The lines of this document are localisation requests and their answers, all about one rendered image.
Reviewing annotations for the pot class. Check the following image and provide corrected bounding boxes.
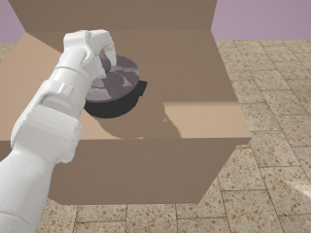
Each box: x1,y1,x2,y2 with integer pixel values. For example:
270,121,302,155
84,80,148,118

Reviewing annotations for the lid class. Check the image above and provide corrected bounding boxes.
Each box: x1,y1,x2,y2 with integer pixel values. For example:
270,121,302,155
85,54,140,103

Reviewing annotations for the knob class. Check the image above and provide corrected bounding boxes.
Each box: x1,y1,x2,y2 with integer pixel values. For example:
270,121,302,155
99,55,112,74

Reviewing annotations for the robot left hand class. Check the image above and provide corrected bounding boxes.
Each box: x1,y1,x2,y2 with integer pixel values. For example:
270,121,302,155
90,29,117,79

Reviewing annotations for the left robot upper arm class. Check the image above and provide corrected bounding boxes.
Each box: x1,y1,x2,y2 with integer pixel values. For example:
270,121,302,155
0,103,83,233

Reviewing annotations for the robot left forearm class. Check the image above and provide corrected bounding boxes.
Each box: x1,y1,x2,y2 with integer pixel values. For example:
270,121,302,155
11,30,101,149

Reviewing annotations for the table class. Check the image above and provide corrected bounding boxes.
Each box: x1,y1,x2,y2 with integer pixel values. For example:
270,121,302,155
0,0,253,206

